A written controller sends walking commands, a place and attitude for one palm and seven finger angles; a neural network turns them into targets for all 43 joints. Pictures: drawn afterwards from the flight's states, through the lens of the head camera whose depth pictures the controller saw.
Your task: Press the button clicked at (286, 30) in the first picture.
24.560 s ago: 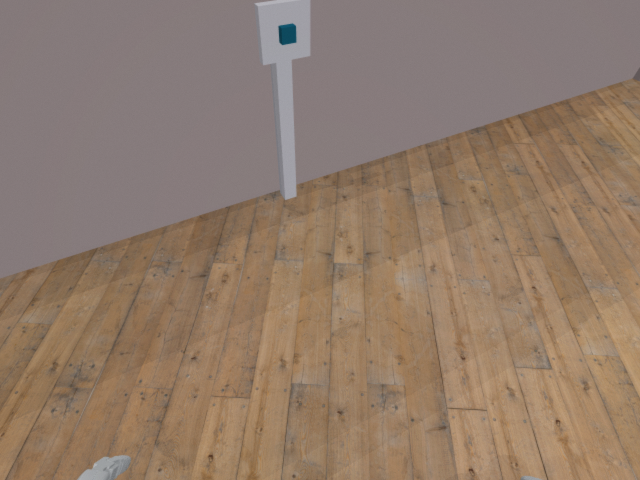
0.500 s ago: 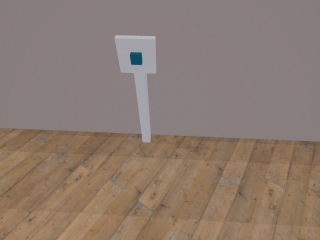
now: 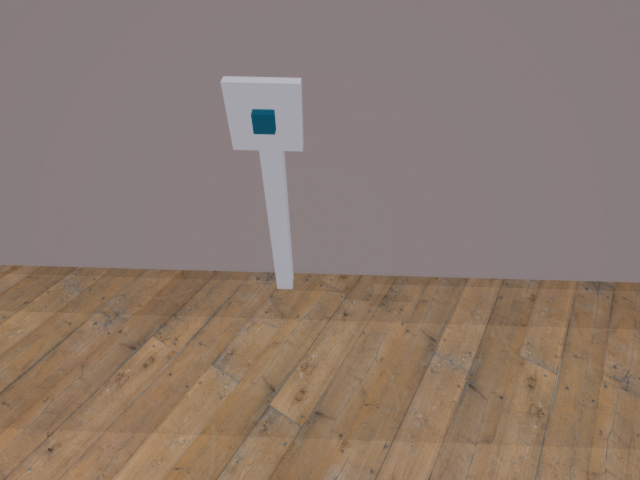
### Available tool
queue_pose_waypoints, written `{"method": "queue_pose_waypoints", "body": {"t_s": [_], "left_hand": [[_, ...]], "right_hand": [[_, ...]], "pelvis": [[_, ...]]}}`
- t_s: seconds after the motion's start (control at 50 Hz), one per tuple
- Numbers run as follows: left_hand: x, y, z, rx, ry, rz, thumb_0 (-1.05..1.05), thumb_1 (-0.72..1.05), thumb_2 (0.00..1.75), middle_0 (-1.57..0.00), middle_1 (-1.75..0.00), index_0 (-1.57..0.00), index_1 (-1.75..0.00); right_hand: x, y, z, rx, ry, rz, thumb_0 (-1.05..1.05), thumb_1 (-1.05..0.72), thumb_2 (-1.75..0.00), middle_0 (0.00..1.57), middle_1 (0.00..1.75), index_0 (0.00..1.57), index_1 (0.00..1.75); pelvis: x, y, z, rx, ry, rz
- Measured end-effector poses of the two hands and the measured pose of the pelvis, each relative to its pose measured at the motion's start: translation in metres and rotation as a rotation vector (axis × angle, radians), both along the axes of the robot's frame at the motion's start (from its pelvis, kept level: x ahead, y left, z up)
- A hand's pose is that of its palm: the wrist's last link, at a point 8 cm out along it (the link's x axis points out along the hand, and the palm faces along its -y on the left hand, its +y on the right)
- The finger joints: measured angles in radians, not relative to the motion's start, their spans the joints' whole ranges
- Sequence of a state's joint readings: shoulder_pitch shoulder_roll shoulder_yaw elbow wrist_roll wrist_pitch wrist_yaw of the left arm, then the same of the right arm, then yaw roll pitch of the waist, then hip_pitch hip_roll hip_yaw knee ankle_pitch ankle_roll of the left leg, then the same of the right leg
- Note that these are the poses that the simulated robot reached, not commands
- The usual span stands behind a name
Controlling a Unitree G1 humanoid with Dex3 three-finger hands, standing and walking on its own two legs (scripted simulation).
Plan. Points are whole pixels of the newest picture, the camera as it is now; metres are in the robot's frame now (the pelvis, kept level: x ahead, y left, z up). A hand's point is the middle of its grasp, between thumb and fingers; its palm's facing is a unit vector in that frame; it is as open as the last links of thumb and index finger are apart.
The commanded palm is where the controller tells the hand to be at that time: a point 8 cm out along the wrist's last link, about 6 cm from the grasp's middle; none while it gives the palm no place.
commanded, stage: stand and wait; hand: left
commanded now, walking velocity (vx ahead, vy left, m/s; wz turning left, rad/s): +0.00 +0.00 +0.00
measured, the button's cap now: (264, 121) +0.87 +0.18 -0.02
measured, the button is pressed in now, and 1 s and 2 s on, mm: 0 0 0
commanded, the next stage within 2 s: none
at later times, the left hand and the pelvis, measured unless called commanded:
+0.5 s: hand out of the picture -0.02 +0.16 -0.18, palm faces +0.06 -0.98 -0.17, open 7.4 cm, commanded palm none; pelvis +0.01 +0.00 +0.00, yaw +0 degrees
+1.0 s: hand out of the picture +0.01 +0.17 -0.17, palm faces +0.05 -0.98 -0.20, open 7.4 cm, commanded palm none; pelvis +0.02 -0.01 +0.00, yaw +0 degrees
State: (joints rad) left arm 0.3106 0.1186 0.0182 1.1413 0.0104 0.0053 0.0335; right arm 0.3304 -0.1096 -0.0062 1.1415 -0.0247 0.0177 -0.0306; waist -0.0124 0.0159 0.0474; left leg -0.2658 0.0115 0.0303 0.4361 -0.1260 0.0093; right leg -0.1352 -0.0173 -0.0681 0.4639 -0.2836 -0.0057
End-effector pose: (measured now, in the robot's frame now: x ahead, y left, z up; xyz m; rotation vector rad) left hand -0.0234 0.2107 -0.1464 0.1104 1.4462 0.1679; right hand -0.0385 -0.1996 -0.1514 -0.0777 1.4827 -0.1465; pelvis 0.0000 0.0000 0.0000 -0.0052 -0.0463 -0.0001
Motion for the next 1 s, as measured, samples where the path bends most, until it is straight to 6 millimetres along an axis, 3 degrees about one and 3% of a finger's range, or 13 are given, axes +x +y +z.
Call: {"method": "queue_pose_waypoints", "body": {"t_s": [0.3, 0.58, 1.0], "left_hand": [[-0.010, -0.002, -0.001, -0.004, 0.042, 0.016, 0.00, 0.90, 0.90, -0.20, -0.30, -0.20, -0.30], [0.008, 0.000, -0.001, -0.006, 0.017, 0.010, 0.00, 0.90, 0.90, -0.20, -0.30, -0.20, -0.30], [0.031, 0.008, 0.004, 0.029, -0.011, -0.004, 0.00, 0.90, 0.90, -0.20, -0.30, -0.20, -0.30]], "right_hand": [[0.012, -0.002, 0.001, -0.009, -0.006, 0.003, 0.01, -0.91, -0.90, 0.20, 0.30, 0.20, 0.30], [0.038, -0.011, 0.004, -0.032, -0.041, 0.023, 0.01, -0.91, -0.90, 0.20, 0.30, 0.20, 0.30], [0.057, -0.023, 0.004, -0.039, -0.054, 0.044, 0.01, -0.91, -0.90, 0.20, 0.30, 0.20, 0.30]], "pelvis": [[0.005, -0.001, 0.000, -0.002, 0.005, 0.002], [0.013, 0.000, 0.001, -0.001, 0.009, 0.003], [0.022, -0.006, 0.002, 0.004, 0.008, 0.007]]}}
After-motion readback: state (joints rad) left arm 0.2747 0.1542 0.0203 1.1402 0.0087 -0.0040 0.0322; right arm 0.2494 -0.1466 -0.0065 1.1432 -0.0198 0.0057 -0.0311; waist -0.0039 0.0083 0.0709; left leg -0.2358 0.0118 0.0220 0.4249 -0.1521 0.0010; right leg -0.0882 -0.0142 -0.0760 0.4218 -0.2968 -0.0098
